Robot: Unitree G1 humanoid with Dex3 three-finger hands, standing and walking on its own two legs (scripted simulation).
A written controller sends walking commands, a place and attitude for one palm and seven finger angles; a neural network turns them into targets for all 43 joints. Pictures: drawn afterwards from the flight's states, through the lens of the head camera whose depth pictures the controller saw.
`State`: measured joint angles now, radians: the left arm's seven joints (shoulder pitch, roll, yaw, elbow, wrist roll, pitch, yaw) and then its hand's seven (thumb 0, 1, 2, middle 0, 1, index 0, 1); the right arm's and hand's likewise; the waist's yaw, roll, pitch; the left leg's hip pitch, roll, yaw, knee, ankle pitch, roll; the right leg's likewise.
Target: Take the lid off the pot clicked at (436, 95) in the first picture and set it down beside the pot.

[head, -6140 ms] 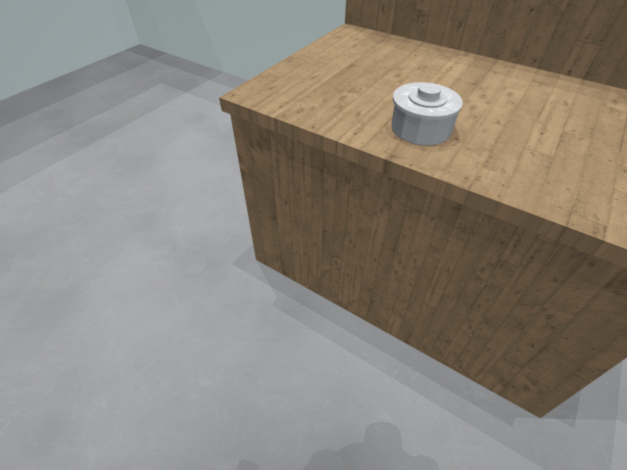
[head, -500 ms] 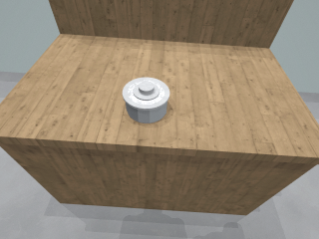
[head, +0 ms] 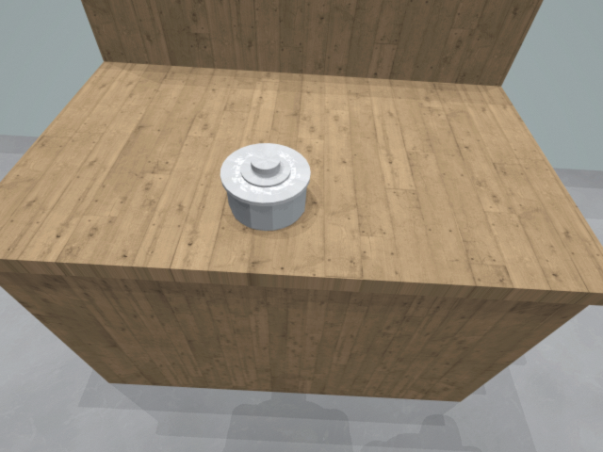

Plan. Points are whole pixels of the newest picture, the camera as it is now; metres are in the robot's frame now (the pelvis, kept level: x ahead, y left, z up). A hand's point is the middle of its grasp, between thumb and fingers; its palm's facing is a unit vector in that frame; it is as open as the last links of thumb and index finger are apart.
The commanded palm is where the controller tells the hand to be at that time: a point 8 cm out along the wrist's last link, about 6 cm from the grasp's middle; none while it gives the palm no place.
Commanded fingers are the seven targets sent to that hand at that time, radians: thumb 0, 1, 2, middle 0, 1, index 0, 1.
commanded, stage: look again from close up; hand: left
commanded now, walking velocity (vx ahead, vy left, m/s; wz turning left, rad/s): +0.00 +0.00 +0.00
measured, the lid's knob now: (265, 162) +0.55 +0.10 +0.07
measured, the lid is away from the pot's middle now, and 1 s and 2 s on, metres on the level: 0.00 0.00 0.00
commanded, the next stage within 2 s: lift the closed hand beside the body in 0.08 s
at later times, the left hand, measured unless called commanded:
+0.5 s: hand (172, 451) +0.14 +0.17 -0.06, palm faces +0.17 -0.96 -0.22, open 5.4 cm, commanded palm +0.08 +0.23 -0.02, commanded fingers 0.00 0.90 0.90 -0.95 -1.12 -0.95 -1.12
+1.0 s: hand (135, 449) +0.12 +0.19 +0.02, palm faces +0.31 -0.86 -0.40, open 3.1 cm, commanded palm +0.07 +0.23 +0.05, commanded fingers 0.00 0.90 0.90 -1.30 -1.50 -1.30 -1.50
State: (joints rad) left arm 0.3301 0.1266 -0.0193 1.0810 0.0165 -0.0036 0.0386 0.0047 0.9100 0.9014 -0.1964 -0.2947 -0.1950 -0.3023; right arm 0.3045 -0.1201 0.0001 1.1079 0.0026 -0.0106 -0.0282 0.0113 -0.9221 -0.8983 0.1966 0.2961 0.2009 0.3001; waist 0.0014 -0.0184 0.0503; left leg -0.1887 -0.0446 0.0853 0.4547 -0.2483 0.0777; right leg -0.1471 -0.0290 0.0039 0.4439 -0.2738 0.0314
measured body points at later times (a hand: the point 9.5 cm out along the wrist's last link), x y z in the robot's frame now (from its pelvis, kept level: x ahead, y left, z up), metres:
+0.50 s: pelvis -0.01 -0.01 +0.00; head -0.04 -0.02 +0.45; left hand +0.12 +0.22 -0.04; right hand +0.17 -0.24 -0.08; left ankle +0.00 +0.07 -0.74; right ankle -0.02 -0.14 -0.74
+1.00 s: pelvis +0.01 -0.05 +0.00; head +0.00 -0.08 +0.45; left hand +0.10 +0.23 +0.05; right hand +0.19 -0.26 -0.10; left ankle +0.00 +0.06 -0.74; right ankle -0.02 -0.14 -0.74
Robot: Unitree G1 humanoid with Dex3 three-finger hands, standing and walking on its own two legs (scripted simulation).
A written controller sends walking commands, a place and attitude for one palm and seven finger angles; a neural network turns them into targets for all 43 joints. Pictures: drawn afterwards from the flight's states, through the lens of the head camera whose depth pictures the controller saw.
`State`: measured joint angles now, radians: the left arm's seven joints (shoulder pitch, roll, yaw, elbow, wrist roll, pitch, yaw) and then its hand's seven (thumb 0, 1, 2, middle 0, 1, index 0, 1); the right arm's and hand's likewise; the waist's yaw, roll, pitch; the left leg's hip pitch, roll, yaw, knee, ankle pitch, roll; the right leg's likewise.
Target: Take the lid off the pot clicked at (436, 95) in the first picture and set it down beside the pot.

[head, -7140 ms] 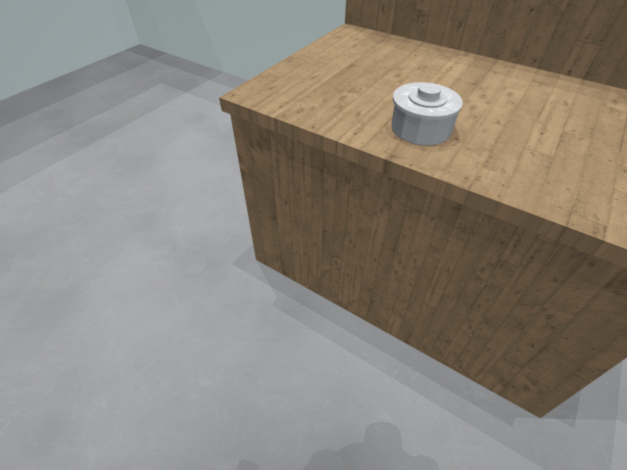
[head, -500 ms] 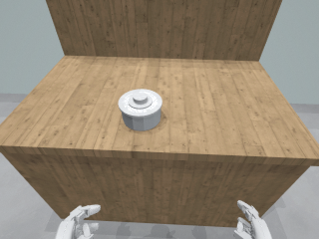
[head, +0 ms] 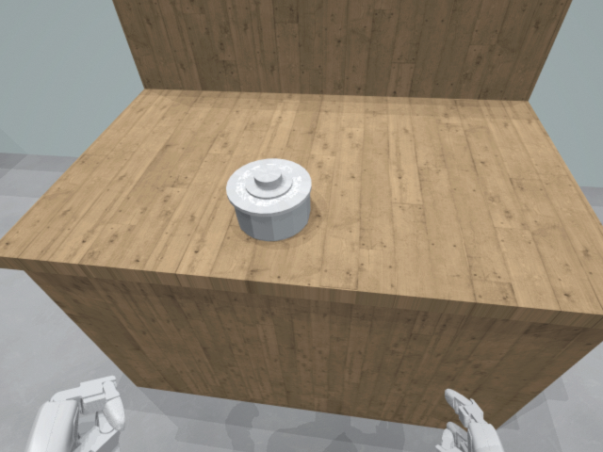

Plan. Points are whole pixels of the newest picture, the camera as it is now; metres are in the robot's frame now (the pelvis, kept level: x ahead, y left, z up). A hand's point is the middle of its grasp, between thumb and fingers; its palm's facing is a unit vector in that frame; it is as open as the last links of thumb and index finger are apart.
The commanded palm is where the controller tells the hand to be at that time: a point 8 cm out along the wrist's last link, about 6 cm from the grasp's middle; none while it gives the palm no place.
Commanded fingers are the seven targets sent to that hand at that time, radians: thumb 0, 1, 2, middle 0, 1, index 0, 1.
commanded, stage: raise the hand higher, near the body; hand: left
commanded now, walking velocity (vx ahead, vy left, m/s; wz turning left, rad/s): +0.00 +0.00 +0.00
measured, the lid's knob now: (267, 175) +0.55 +0.13 +0.07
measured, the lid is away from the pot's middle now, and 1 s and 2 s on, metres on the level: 0.00 0.00 0.00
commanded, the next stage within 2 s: reach forward and open the fingers in 0.68 s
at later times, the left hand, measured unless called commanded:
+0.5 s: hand (102, 383) +0.17 +0.24 +0.08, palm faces +0.29 -0.85 -0.43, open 3.1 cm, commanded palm +0.12 +0.28 +0.11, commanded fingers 0.00 0.90 0.90 -1.30 -1.50 -1.30 -1.50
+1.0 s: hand (76, 355) +0.18 +0.27 +0.10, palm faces +0.03 -0.22 -0.97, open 2.9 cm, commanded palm +0.16 +0.28 +0.15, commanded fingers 0.00 0.52 1.12 -1.17 -1.07 -1.17 -1.07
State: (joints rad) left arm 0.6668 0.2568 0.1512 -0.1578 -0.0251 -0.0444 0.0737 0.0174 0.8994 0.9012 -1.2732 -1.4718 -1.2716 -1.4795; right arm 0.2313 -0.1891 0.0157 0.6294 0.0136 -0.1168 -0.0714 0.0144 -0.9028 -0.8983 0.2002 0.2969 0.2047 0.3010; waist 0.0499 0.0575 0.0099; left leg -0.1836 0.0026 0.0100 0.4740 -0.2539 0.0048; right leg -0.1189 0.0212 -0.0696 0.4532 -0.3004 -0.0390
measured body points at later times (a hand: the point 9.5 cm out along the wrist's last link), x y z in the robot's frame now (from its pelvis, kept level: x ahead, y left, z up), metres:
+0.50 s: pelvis +0.02 +0.01 +0.00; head +0.01 -0.02 +0.45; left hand +0.14 +0.29 +0.11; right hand +0.23 -0.21 -0.07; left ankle +0.00 +0.12 -0.74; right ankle -0.03 -0.09 -0.74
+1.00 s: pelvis -0.01 +0.03 +0.00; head +0.00 -0.01 +0.45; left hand +0.18 +0.28 +0.16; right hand +0.19 -0.20 -0.10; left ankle +0.00 +0.12 -0.74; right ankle -0.03 -0.09 -0.74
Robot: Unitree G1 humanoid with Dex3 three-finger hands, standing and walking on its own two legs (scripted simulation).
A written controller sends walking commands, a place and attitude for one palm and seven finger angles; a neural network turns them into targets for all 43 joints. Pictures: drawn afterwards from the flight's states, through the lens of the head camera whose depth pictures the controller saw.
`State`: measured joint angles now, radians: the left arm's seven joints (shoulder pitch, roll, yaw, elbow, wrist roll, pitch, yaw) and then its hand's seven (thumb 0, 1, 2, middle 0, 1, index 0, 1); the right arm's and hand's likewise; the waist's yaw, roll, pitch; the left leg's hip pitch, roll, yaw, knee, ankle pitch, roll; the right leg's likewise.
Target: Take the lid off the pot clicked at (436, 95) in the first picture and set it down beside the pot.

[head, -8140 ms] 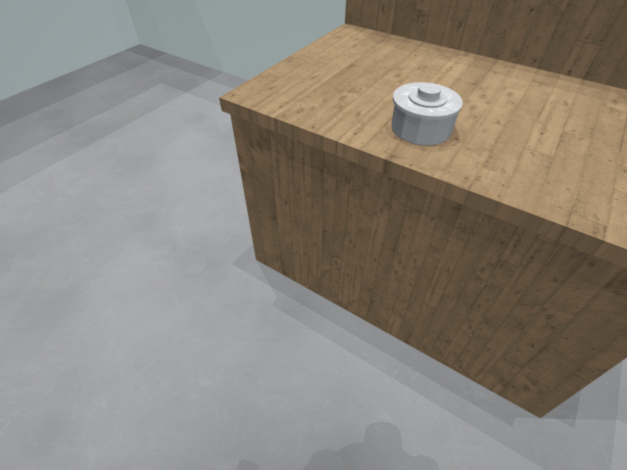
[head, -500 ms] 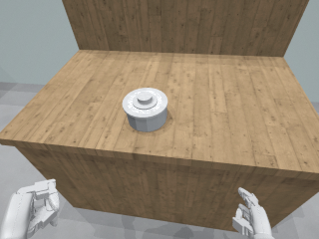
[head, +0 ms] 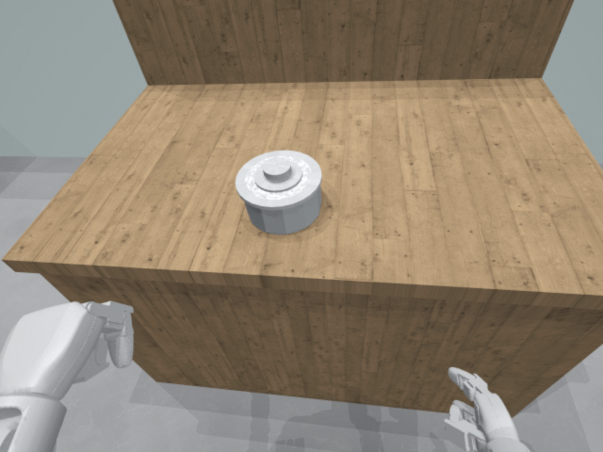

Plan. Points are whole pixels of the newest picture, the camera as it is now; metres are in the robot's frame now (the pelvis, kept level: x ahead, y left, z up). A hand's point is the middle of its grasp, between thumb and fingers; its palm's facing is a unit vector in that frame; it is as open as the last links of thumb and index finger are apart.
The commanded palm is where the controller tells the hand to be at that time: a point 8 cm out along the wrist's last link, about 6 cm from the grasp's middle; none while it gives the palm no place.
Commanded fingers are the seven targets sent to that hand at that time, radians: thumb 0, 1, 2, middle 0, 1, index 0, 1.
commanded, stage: reach forward and open the fingers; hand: left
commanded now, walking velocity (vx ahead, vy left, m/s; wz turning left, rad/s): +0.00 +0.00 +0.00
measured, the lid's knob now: (276, 168) +0.55 +0.12 +0.07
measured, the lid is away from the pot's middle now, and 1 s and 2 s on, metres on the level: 0.00 0.00 0.00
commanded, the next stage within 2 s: move the open hand above the knob in 0.88 s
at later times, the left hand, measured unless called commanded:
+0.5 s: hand (100, 328) +0.21 +0.26 +0.12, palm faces -0.20 -0.03 -0.98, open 6.9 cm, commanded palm +0.20 +0.25 +0.18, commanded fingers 0.00 -0.23 1.40 -0.86 -0.19 -0.86 -0.19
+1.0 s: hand (106, 271) +0.27 +0.27 +0.14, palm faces -0.14 -0.02 -0.99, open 10.2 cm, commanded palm +0.25 +0.25 +0.20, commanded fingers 0.00 -0.33 1.45 -0.82 -0.08 -0.82 -0.08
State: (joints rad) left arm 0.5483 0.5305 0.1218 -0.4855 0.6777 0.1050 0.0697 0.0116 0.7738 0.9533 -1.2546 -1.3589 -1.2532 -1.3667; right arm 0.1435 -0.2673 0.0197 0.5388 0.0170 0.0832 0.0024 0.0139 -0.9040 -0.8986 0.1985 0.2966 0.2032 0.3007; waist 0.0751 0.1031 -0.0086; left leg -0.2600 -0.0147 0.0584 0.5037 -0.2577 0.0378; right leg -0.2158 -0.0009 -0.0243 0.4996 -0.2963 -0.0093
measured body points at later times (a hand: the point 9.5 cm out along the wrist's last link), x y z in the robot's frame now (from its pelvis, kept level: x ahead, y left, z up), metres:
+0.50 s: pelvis -0.02 +0.00 +0.01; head -0.01 -0.05 +0.45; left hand +0.22 +0.26 +0.17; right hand +0.19 -0.22 -0.10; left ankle +0.01 +0.09 -0.74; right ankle -0.02 -0.11 -0.74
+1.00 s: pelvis -0.02 +0.00 +0.00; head -0.02 -0.04 +0.45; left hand +0.27 +0.27 +0.19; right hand +0.18 -0.21 -0.10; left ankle +0.01 +0.09 -0.74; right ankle -0.02 -0.11 -0.74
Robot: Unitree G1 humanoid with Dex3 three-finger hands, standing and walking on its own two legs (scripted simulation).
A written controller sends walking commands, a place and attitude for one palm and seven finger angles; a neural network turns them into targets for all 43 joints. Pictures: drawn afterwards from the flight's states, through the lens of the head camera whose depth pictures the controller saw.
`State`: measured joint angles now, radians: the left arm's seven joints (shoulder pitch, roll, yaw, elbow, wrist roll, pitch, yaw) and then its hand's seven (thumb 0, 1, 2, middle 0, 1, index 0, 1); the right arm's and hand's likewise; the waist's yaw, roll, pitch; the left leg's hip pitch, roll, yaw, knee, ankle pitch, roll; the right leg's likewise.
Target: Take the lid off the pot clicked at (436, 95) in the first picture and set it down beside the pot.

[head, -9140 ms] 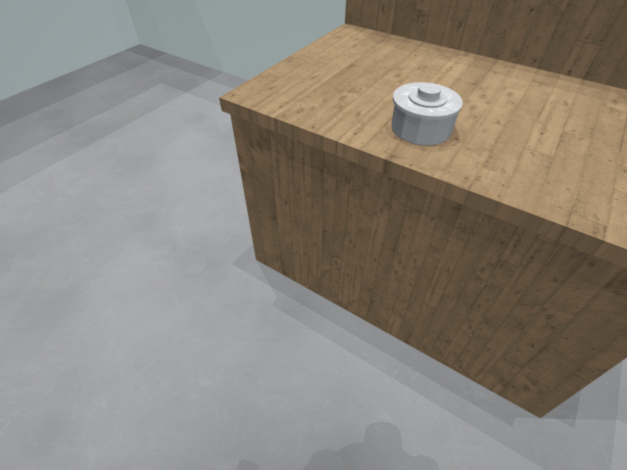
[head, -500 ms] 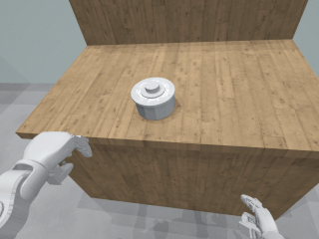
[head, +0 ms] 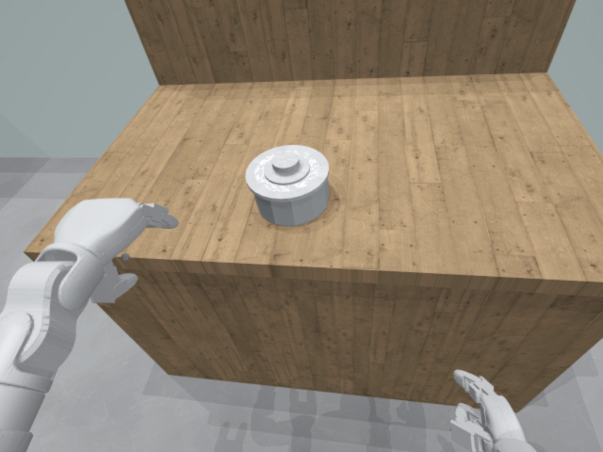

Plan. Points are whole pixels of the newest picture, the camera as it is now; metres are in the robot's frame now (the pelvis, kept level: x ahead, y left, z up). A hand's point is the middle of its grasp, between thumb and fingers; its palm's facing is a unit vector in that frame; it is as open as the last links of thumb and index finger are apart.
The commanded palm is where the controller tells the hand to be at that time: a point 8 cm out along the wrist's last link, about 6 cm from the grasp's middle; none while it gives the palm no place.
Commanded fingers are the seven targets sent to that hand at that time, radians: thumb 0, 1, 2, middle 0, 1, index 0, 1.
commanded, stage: move the open hand above the knob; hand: left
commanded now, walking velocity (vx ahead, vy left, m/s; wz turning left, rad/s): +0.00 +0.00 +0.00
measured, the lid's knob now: (285, 162) +0.58 +0.09 +0.06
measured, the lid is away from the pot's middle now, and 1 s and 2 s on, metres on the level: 0.00 0.00 0.00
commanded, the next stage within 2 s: none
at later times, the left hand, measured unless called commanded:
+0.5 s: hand (191, 217) +0.38 +0.19 +0.13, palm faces -0.22 -0.01 -0.98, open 10.2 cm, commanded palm +0.37 +0.19 +0.20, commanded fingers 0.00 -0.33 1.45 -0.82 -0.08 -0.82 -0.08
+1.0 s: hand (234, 181) +0.45 +0.14 +0.13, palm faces -0.25 -0.02 -0.97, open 10.3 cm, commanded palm +0.44 +0.14 +0.20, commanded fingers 0.00 -0.33 1.45 -0.82 -0.08 -0.82 -0.08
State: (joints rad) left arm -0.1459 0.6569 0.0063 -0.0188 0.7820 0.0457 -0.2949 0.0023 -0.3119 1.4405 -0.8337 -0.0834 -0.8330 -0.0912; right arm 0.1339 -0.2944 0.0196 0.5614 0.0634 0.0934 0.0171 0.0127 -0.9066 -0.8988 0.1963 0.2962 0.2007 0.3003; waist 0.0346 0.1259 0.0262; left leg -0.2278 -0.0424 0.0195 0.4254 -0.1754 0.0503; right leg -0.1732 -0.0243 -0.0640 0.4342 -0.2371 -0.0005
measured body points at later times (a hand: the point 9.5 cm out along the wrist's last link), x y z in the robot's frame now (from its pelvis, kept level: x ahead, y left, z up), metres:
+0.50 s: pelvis +0.02 +0.00 +0.00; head +0.03 -0.05 +0.44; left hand +0.39 +0.19 +0.18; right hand +0.20 -0.23 -0.11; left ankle +0.03 +0.09 -0.74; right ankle +0.00 -0.12 -0.74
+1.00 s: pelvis +0.03 -0.01 +0.00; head +0.05 -0.06 +0.44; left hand +0.46 +0.14 +0.18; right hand +0.17 -0.26 -0.13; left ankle +0.03 +0.09 -0.74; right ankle +0.00 -0.12 -0.74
